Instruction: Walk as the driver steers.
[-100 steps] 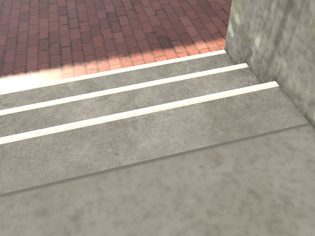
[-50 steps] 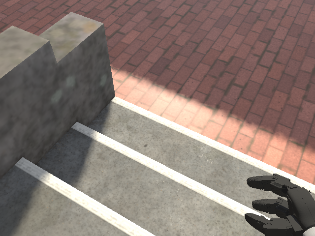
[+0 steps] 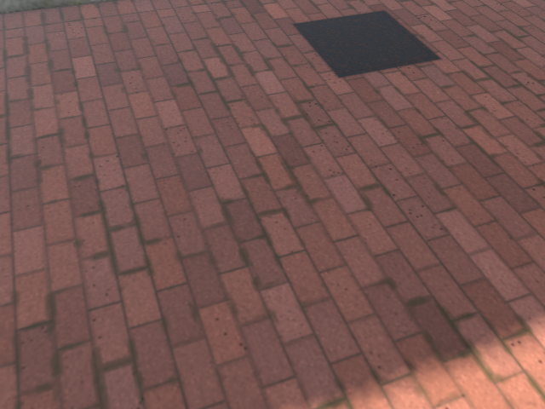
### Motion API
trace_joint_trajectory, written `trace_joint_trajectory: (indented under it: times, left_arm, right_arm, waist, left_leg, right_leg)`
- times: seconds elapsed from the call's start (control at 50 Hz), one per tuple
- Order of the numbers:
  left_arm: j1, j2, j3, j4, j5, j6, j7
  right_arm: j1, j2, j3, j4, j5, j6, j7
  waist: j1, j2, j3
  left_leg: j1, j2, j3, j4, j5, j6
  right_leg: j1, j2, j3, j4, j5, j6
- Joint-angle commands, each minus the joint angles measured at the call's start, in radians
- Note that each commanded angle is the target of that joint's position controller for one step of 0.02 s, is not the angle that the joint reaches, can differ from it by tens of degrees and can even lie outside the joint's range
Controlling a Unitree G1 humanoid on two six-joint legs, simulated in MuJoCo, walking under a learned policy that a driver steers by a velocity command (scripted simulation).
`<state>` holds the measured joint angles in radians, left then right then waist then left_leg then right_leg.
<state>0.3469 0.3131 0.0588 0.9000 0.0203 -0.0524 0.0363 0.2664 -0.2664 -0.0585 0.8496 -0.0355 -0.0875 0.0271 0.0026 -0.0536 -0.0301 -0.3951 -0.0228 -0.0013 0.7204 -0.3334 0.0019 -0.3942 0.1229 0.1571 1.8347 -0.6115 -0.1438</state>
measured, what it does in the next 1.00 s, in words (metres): goes down, turning left: right foot 0.12 m lower, then left foot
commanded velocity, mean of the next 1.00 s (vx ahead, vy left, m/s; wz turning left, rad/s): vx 1.00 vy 0.00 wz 0.59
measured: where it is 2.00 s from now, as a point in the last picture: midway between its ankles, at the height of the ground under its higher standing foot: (50, 186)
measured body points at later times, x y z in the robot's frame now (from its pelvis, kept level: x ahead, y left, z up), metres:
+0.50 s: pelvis +0.45 +0.01 -0.11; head +0.48 +0.01 +0.34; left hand +0.57 +0.26 -0.22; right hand +0.42 -0.26 -0.25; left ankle +0.24 +0.11 -0.64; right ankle +0.45 -0.09 -0.83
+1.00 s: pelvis +0.88 +0.18 -0.10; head +0.90 +0.18 +0.35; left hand +0.93 +0.49 -0.17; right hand +1.05 -0.05 -0.23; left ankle +0.80 +0.16 -0.83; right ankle +1.12 +0.10 -0.77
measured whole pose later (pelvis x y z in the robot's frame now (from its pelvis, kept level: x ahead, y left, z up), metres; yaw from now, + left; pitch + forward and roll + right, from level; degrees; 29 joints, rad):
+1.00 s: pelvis +0.88 +0.18 -0.10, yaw +38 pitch +0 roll +1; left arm 0.04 0.22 -0.02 0.64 0.05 -0.06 -0.01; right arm 0.42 -0.29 -0.05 0.86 -0.01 -0.05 0.01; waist -0.05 0.00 0.03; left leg -0.08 -0.21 -0.11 0.42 -0.32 0.17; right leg -0.71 -0.14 0.09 0.93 -0.21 0.07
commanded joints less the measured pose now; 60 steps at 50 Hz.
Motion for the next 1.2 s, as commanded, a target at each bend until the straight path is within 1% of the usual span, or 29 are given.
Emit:
trace_joint_trajectory:
  times: [0.02, 0.06, 0.14, 0.18, 0.3, 0.36, 0.38, 0.4, 0.42, 0.44, 0.46, 0.5, 0.56, 0.62, 0.68, 0.72, 0.74, 0.76, 0.78, 0.8, 0.82, 0.88, 0.96, 1.08, 1.12, 1.14, 1.16, 1.18, 1.2]
  left_arm:
    - [-0.176, 0.035, -0.01, -0.154, 0.04, -0.011, -0.035]
    - [-0.248, 0.008, -0.017, -0.168, 0.033, 0.016, -0.066]
    - [-0.235, 0.028, -0.019, -0.135, 0.049, 0.018, -0.094]
    - [-0.444, 0.024, -0.022, -0.177, 0.041, -0.018, -0.093]
    - [-0.551, -0.018, -0.04, -0.211, 0.001, -0.024, -0.078]
    - [-0.236, 0.033, -0.013, -0.13, 0.019, -0.052, -0.043]
    - [0.001, 0.076, 0.008, -0.061, 0.031, -0.051, -0.033]
    - [0.144, 0.105, 0.02, -0.033, 0.048, -0.044, -0.032]
    - [0.185, 0.117, 0.016, -0.031, 0.058, -0.044, -0.042]
    - [0.182, 0.159, 0.046, -0.029, 0.036, -0.043, -0.048]
    - [0.156, 0.081, 0.037, -0.037, 0.047, -0.044, -0.038]
    - [0.066, -0.001, 0.012, -0.016, 0.066, -0.08, -0.028]
    - [-0.019, -0.057, -0.009, 0.03, -0.003, -0.098, -0.017]
    - [-0.148, -0.027, -0.006, -0.004, -0.007, -0.098, -0.021]
    - [-0.039, 0.059, 0.008, 0.011, -0.016, -0.087, -0.016]
    - [-0.07, 0.143, 0.022, -0.019, -0.003, -0.064, -0.002]
    - [-0.12, 0.158, 0.024, -0.042, 0.0, -0.05, -0.003]
    - [-0.141, 0.108, 0.022, -0.048, 0.012, -0.041, -0.02]
    - [-0.008, 0.025, -0.013, -0.148, 0.027, -0.055, -0.021]
    - [-0.078, 0.068, -0.015, -0.224, 0.013, -0.074, -0.026]
    - [-0.131, 0.101, -0.016, -0.221, 0.019, -0.084, -0.028]
    - [-0.091, 0.087, -0.025, -0.204, 0.056, -0.031, -0.036]
    - [-0.267, 0.04, -0.042, -0.291, 0.038, 0.0, -0.048]
    - [-0.358, 0.052, -0.036, -0.348, -0.008, -0.008, -0.051]
    - [-0.179, 0.129, -0.001, -0.305, -0.009, -0.015, -0.031]
    - [0.03, 0.161, 0.018, -0.258, -0.009, -0.018, -0.013]
    - [0.241, 0.23, 0.042, -0.224, 0.021, -0.021, 0.01]
    - [0.162, 0.301, 0.049, -0.238, 0.065, -0.022, 0.004]
    - [0.005, 0.225, 0.049, -0.263, 0.049, -0.016, -0.006]
  right_arm:
    - [0.179, -0.146, -0.028, 0.022, -0.008, -0.011, -0.013]
    - [0.154, -0.077, 0.0, 0.069, -0.008, -0.052, -0.031]
    - [0.194, -0.162, -0.03, 0.085, 0.027, -0.046, -0.017]
    - [0.286, -0.037, -0.007, 0.1, 0.051, -0.044, -0.025]
    - [0.391, -0.058, -0.01, 0.127, 0.003, 0.001, -0.033]
    - [0.388, -0.118, -0.021, 0.153, 0.0, 0.04, -0.046]
    - [0.327, -0.13, -0.028, 0.136, 0.019, 0.038, -0.044]
    - [0.243, -0.064, -0.026, 0.112, 0.041, 0.018, -0.042]
    - [0.379, -0.001, -0.008, 0.084, 0.086, 0.007, -0.067]
    - [0.294, -0.045, 0.0, 0.052, 0.088, 0.015, -0.079]
    - [0.157, -0.063, -0.007, 0.044, 0.045, 0.029, -0.074]
    - [0.003, -0.049, -0.024, 0.014, -0.007, 0.029, -0.036]
    - [-0.104, 0.071, 0.007, -0.085, 0.008, 0.064, 0.014]
    - [-0.145, 0.042, 0.023, -0.128, 0.007, 0.067, 0.049]
    - [-0.138, -0.024, 0.018, -0.119, 0.007, 0.068, 0.051]
    - [0.103, -0.118, -0.013, -0.058, 0.002, 0.076, 0.042]
    - [0.313, -0.169, -0.041, 0.007, 0.006, 0.078, 0.028]
    - [0.256, -0.217, -0.07, 0.009, 0.049, 0.096, 0.007]
    - [0.145, -0.326, -0.065, -0.048, 0.024, 0.097, 0.005]
    - [0.193, -0.333, -0.074, -0.078, 0.004, 0.106, -0.015]
    - [0.159, -0.262, -0.064, -0.065, -0.002, 0.099, -0.032]
    - [0.037, -0.212, -0.041, -0.079, 0.01, 0.054, -0.04]
    - [0.01, -0.206, -0.04, -0.093, 0.031, 0.009, -0.026]
    - [0.086, -0.231, -0.068, -0.096, 0.043, 0.003, -0.012]
    - [0.065, -0.277, -0.077, -0.105, 0.03, 0.008, -0.016]
    - [0.007, -0.284, -0.077, -0.118, 0.024, 0.006, -0.011]
    - [-0.016, -0.16, -0.042, -0.152, 0.019, -0.006, -0.011]
    - [0.099, -0.025, -0.003, -0.213, 0.067, -0.002, -0.012]
    - [0.083, -0.098, 0.003, -0.202, 0.044, 0.014, -0.023]
  waist:
    - [-0.053, 0.131, 0.167]
    - [0.022, 0.067, 0.249]
    - [0.041, 0.173, 0.111]
    - [-0.049, 0.023, 0.146]
    - [-0.166, 0.095, 0.159]
    - [-0.02, 0.065, 0.007]
    - [0.109, 0.038, -0.066]
    - [0.169, -0.028, -0.135]
    - [0.079, -0.139, -0.282]
    - [0.152, -0.222, -0.39]
    - [0.159, -0.077, -0.251]
    - [0.097, -0.001, 0.019]
    - [-0.057, -0.055, 0.123]
    - [-0.112, -0.054, 0.156]
    - [-0.114, 0.001, 0.1]
    - [-0.252, -0.035, -0.055]
    - [-0.358, 0.007, -0.147]
    - [-0.316, 0.232, -0.102]
    - [-0.112, 0.293, -0.177]
    - [-0.165, 0.24, -0.292]
    - [-0.139, 0.075, -0.076]
    - [0.033, -0.013, 0.113]
    - [0.037, 0.027, 0.161]
    - [-0.036, 0.086, 0.069]
    - [0.061, 0.077, -0.061]
    - [0.188, 0.063, -0.157]
    - [0.256, -0.054, -0.286]
    - [0.106, -0.359, -0.34]
    - [0.064, -0.288, -0.241]
  left_leg:
    - [0.224, 0.401, -0.749, -0.449, -0.44, 0.236]
    - [-0.067, 0.279, -0.518, -0.437, -0.302, 0.165]
    - [-0.03, 0.223, -0.317, -0.443, 0.217, 0.23]
    - [0.154, 0.142, -0.285, -0.345, 0.149, 0.228]
    - [0.278, 0.099, -0.293, -0.209, 0.218, 0.183]
    - [0.322, 0.058, -0.264, 0.269, 0.513, 0.192]
    - [0.108, 0.038, -0.235, 0.543, 0.389, 0.188]
    - [-0.212, -0.051, -0.178, 0.855, -0.25, 0.182]
    - [-0.444, 0.016, -0.157, 0.999, -0.343, 0.17]
    - [-0.646, 0.032, -0.086, 1.112, -0.261, 0.147]
    - [-0.686, 0.078, -0.053, 1.025, -0.144, 0.142]
    - [-0.608, 0.113, -0.067, 0.859, -0.007, 0.129]
    - [-0.423, 0.172, -0.068, 0.557, 0.069, 0.091]
    - [-0.211, 0.15, 0.02, 0.256, 0.264, 0.123]
    - [0.043, -0.016, 0.209, 0.128, 0.292, 0.163]
    - [0.331, -0.072, 0.191, 0.104, 0.233, 0.214]
    - [0.618, -0.057, 0.1, 0.025, 0.242, 0.269]
    - [0.711, 0.003, -0.052, -0.093, 0.176, 0.308]
    - [0.779, 0.204, -0.464, -0.081, 0.413, 0.42]
    - [0.88, 0.303, -0.779, -0.339, -0.029, 0.52]
    - [0.704, 0.308, -0.81, -0.471, -0.168, 0.464]
    - [0.237, 0.175, -0.556, -0.472, 0.098, 0.386]
    - [-0.034, 0.023, -0.362, -0.547, 0.263, 0.345]
    - [0.185, 0.038, -0.39, -0.448, 0.573, 0.226]
    - [0.274, 0.032, -0.392, -0.188, 0.819, 0.181]
    - [0.184, 0.0, -0.359, 0.063, 0.804, 0.157]
    - [0.01, -0.062, -0.293, 0.418, 0.45, 0.146]
    - [-0.275, -0.151, -0.192, 0.658, -0.203, 0.124]
    - [-0.384, -0.065, -0.143, 0.731, -0.079, 0.139]
  right_leg:
    - [-0.626, -0.121, 0.028, -0.114, 0.207, 0.016]
    - [-0.452, -0.156, 0.122, -0.528, 0.439, 0.058]
    - [-0.186, -0.182, -0.127, -0.795, 0.704, 0.09]
    - [-0.356, -0.213, -0.117, -1.054, 0.955, 0.069]
    - [-0.052, -0.161, -0.167, -1.425, 0.923, 0.11]
    - [0.287, -0.189, -0.147, -1.544, 0.904, 0.09]
    - [0.589, -0.247, -0.102, -1.494, 0.868, 0.072]
    - [0.858, -0.353, -0.05, -1.282, 0.967, 0.077]
    - [1.131, -0.552, 0.071, -1.009, 1.513, 0.081]
    - [1.191, -0.654, 0.322, -1.148, 0.996, -0.092]
    - [0.978, -0.584, 0.327, -1.348, 0.537, -0.083]
    - [0.606, -0.528, 0.219, -1.399, 0.756, -0.046]
    - [0.246, -0.442, -0.013, -1.575, 0.744, 0.043]
    - [0.108, -0.372, -0.259, -1.656, 0.909, 0.07]
    - [0.184, -0.321, -0.383, -1.509, 1.46, 0.11]
    - [0.197, -0.359, -0.372, -1.116, 1.642, 0.124]
    - [0.045, -0.335, -0.362, -0.758, 1.398, 0.132]
    - [-0.182, -0.112, -0.381, -0.297, 0.295, 0.15]
    - [-0.384, -0.123, -0.241, -0.073, 0.072, 0.161]
    - [-0.54, -0.101, -0.08, -0.094, 0.109, 0.167]
    - [-0.607, -0.159, -0.069, -0.233, 0.16, 0.16]
    - [-0.365, -0.235, -0.068, -0.493, 0.189, 0.187]
    - [-0.156, -0.24, -0.144, -0.887, 0.385, 0.231]
    - [0.064, -0.152, -0.138, -1.284, 0.661, 0.176]
    - [0.252, -0.101, -0.141, -1.288, 0.488, 0.162]
    - [0.482, -0.126, -0.147, -1.286, 0.436, 0.155]
    - [0.723, -0.321, 0.049, -1.295, 0.102, 0.134]
    - [0.827, -0.584, 0.617, -1.552, -0.2, 0.079]
    - [0.695, -0.573, 0.739, -1.621, -0.35, 0.033]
